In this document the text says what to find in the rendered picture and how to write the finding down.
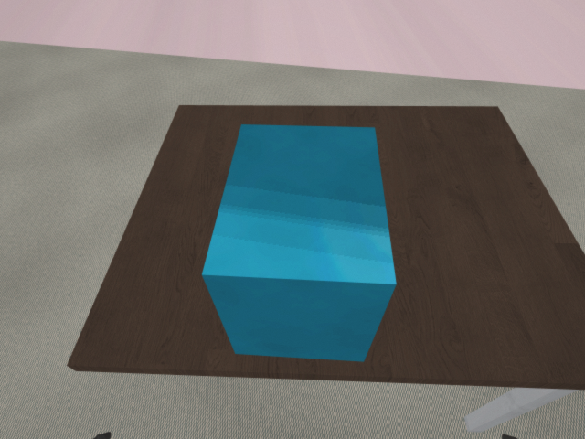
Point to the table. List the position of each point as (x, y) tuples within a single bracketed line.
[(490, 279)]

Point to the carton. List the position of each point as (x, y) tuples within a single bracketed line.
[(300, 262)]

